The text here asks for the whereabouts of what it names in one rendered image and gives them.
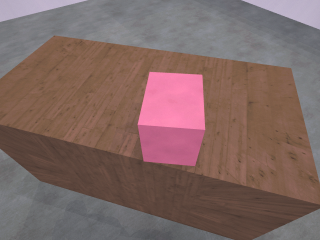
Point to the carton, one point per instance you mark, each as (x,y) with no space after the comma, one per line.
(171,124)

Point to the pedestal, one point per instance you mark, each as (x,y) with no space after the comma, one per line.
(69,115)

